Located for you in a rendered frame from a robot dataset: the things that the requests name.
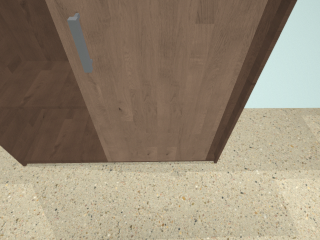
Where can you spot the wardrobe door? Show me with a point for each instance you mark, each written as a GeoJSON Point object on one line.
{"type": "Point", "coordinates": [163, 70]}
{"type": "Point", "coordinates": [257, 41]}

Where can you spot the handle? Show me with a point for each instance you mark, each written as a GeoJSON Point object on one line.
{"type": "Point", "coordinates": [80, 43]}

